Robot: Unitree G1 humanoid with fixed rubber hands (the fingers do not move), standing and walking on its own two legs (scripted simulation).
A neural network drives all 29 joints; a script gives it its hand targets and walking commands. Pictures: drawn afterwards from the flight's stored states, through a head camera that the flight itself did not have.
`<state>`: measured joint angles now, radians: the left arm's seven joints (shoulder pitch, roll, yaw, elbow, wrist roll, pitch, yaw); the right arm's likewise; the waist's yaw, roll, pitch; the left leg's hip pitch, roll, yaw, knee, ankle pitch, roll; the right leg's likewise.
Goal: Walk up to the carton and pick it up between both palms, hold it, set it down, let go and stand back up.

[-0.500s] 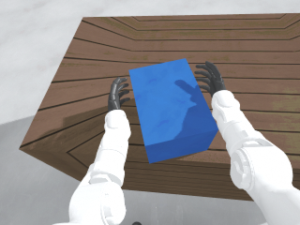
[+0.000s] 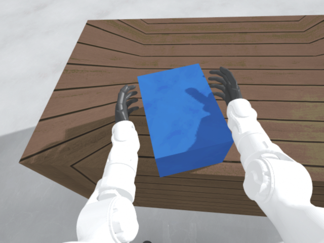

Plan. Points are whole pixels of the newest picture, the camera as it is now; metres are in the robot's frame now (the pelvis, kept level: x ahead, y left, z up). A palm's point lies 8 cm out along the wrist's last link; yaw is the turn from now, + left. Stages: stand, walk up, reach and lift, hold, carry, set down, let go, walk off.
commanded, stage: reach and lift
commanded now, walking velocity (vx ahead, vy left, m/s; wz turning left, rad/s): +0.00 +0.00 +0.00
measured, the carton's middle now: (179, 119) +0.44 +0.04 -0.02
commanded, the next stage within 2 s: none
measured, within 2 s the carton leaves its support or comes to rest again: leaves its support in 1.04 s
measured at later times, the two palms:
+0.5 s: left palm (123, 118) +0.39 +0.17 +0.05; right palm (231, 98) +0.47 -0.09 +0.06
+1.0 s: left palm (112, 132) +0.34 +0.19 +0.06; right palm (225, 117) +0.41 -0.07 +0.06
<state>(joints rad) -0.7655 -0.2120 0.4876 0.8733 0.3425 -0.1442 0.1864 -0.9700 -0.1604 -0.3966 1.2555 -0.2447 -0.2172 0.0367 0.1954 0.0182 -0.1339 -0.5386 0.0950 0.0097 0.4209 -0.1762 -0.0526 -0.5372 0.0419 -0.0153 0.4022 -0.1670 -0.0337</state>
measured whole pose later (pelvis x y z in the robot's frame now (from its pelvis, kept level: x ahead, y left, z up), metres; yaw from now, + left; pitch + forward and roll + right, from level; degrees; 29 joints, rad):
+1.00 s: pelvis -0.03 +0.01 +0.00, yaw +0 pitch +12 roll -1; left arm -0.72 -0.19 0.49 0.87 0.32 -0.04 0.23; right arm -0.89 -0.07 -0.37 1.26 -0.24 -0.19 -0.06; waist 0.16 0.02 -0.13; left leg -0.48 0.10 0.02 0.42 -0.15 -0.05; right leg -0.45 0.04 -0.01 0.34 -0.10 -0.02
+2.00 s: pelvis -0.04 +0.03 +0.01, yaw +1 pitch -2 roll -1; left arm -0.77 -0.11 0.49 0.78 0.32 0.30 0.11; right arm -0.83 0.04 -0.34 1.01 -0.20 0.06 -0.15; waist 0.01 0.00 -0.06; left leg -0.21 0.07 0.01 0.42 -0.17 -0.04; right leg -0.17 0.02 -0.02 0.33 -0.12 0.00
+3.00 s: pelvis -0.04 +0.03 +0.01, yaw +2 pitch -5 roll -2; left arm -0.79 -0.08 0.44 0.66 0.32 0.46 0.08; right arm -0.81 0.05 -0.24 0.88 -0.08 0.14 -0.20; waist -0.04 0.00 -0.05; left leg -0.16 0.06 0.00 0.42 -0.18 -0.03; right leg -0.11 0.00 -0.03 0.31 -0.13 0.01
